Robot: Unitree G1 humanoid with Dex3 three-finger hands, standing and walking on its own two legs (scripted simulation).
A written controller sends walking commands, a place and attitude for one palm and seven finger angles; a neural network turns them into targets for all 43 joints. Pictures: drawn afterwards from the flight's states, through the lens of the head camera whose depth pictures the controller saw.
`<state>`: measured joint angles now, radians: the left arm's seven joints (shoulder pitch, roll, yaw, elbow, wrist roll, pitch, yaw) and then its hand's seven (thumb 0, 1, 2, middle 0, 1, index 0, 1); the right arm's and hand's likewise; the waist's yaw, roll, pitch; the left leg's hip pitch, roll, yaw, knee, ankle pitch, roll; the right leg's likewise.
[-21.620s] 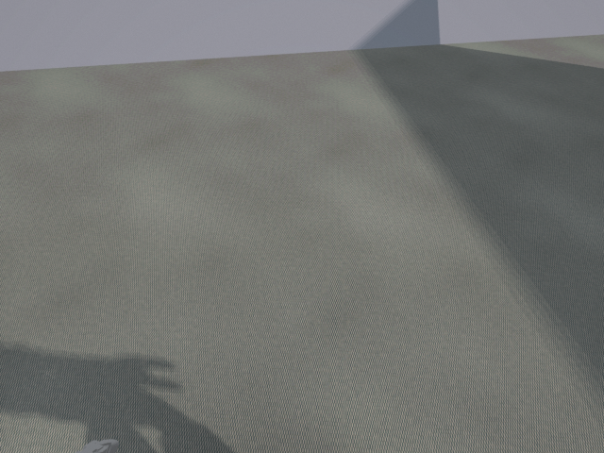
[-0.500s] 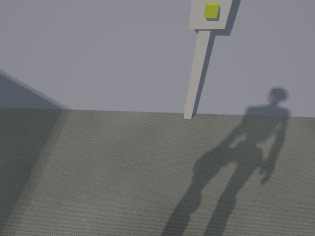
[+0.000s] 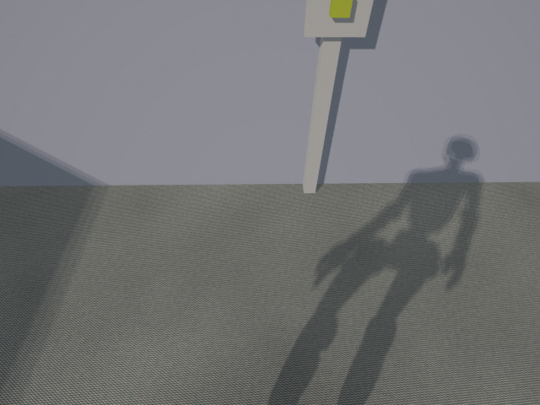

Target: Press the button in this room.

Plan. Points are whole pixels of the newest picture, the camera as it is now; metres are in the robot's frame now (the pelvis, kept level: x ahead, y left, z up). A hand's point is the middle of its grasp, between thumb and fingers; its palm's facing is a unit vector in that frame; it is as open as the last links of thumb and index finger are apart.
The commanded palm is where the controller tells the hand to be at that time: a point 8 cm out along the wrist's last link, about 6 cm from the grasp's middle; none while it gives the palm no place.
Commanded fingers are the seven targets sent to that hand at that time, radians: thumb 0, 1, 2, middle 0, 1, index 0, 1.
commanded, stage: walk to a spot facing it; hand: left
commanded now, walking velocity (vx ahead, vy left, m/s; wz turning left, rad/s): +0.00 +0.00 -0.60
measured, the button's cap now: (340, 4) +1.14 -0.12 +0.11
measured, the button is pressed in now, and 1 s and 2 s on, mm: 0 0 0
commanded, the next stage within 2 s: none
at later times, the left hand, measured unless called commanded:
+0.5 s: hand out of the picture +0.09 +0.15 -0.17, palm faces -0.20 -0.94 -0.28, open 7.4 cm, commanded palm none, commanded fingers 0.00 0.90 0.90 -0.20 -0.30 -0.20 -0.30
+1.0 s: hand (182, 359) +0.22 +0.18 -0.18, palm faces -0.43 -0.88 -0.20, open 7.4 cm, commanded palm none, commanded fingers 0.00 0.90 0.90 -0.20 -0.30 -0.20 -0.30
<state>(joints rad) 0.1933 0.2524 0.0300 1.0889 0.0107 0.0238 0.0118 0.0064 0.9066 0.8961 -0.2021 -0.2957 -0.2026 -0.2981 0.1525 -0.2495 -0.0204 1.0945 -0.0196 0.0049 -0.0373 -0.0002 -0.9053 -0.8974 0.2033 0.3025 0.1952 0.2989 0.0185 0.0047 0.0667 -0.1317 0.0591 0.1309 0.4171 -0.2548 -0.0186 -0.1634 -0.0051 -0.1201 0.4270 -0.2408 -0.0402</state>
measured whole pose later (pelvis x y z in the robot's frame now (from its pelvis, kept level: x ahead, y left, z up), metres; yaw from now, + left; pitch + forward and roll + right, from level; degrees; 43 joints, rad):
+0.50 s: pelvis -0.02 -0.03 -0.02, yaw -15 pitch +0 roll +1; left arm 0.20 0.20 0.06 0.92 0.02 0.03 0.00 0.01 0.91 0.90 -0.20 -0.30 -0.20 -0.30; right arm 0.11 -0.23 -0.07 0.97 -0.03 0.05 -0.01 0.00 -0.91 -0.90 0.20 0.30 0.20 0.30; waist 0.02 0.03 0.14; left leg -0.48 0.10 0.05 1.15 -0.44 -0.07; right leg -0.33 0.02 -0.06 0.63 -0.32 -0.07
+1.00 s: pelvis +0.11 +0.00 +0.00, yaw -31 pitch +1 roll -2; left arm 0.29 0.27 0.09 1.00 0.03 0.03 -0.05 0.01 0.91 0.90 -0.20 -0.30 -0.20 -0.30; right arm 0.17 -0.19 -0.02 0.89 -0.03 -0.06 -0.01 0.00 -0.90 -0.90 0.21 0.30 0.20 0.30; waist 0.05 -0.04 0.05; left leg -0.19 0.06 0.13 0.50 -0.33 0.02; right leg -0.45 0.01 0.00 1.09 -0.40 0.01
